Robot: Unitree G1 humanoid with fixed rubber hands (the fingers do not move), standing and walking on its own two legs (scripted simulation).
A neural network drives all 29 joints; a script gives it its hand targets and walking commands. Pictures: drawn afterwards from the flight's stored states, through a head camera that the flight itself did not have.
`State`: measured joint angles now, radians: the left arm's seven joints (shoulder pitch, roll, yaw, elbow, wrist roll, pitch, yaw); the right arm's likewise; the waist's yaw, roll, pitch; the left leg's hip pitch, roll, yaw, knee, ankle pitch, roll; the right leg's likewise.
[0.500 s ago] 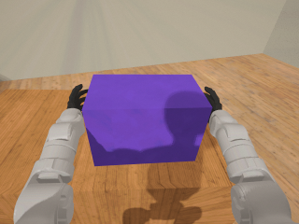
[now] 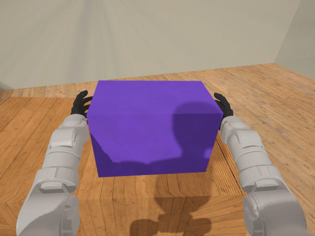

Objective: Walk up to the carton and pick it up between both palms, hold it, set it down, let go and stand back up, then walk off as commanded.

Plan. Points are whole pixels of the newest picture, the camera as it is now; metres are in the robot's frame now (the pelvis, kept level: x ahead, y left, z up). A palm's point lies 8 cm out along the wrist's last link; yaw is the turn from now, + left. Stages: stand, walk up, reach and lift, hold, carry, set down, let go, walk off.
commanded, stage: reach and lift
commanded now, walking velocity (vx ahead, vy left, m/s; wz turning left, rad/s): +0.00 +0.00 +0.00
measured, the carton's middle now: (152, 126) +0.40 +0.03 +0.15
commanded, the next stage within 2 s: hold in 0.16 s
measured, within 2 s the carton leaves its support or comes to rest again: neither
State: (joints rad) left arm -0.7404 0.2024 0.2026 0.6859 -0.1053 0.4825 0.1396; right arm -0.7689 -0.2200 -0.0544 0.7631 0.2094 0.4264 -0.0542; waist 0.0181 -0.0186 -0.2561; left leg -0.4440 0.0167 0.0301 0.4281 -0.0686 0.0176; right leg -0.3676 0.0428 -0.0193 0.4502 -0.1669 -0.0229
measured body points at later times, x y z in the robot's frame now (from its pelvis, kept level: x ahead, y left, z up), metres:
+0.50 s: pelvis +0.01 -0.01 +0.00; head -0.05 +0.01 +0.45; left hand +0.40 +0.21 +0.18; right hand +0.42 -0.17 +0.19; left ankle +0.09 +0.11 -0.74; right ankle +0.04 -0.10 -0.74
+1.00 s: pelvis +0.01 +0.00 +0.00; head -0.05 +0.01 +0.45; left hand +0.40 +0.22 +0.19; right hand +0.41 -0.17 +0.20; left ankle +0.09 +0.11 -0.74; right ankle +0.04 -0.10 -0.74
